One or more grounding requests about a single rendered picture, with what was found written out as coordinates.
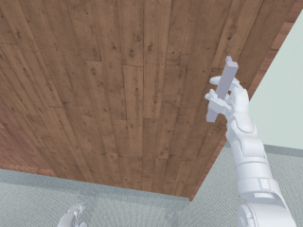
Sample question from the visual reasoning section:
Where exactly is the left robot hand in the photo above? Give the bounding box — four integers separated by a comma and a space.
57, 202, 87, 227

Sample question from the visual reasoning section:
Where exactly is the right robot forearm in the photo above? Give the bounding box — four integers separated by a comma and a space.
225, 112, 297, 227

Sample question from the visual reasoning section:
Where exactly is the wardrobe door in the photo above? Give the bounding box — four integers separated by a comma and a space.
0, 0, 296, 199
0, 99, 52, 170

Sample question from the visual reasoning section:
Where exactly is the right robot hand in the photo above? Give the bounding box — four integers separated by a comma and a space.
205, 76, 250, 121

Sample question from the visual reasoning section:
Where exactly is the handle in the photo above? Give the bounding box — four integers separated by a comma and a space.
206, 56, 239, 123

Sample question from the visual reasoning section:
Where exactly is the right robot upper arm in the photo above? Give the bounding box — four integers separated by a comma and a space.
238, 202, 295, 227

